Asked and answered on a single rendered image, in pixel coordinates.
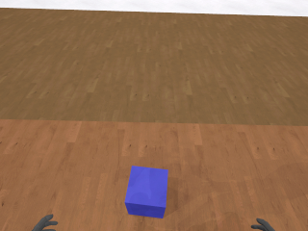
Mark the robot left hand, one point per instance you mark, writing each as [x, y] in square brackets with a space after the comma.
[44, 222]

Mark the carton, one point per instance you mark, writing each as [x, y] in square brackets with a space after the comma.
[146, 194]

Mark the robot right hand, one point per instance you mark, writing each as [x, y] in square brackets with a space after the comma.
[265, 226]

